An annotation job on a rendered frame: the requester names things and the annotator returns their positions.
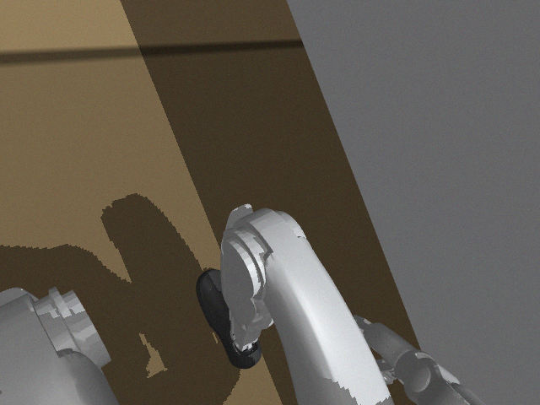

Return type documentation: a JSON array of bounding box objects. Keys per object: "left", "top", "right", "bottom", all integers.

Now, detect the right robot foot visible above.
[{"left": 196, "top": 269, "right": 262, "bottom": 369}]

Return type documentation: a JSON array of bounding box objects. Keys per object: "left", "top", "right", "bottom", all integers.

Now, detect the right robot hand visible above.
[{"left": 354, "top": 315, "right": 416, "bottom": 385}]

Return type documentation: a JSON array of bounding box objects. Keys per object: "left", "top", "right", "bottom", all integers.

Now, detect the right robot arm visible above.
[{"left": 394, "top": 349, "right": 486, "bottom": 405}]

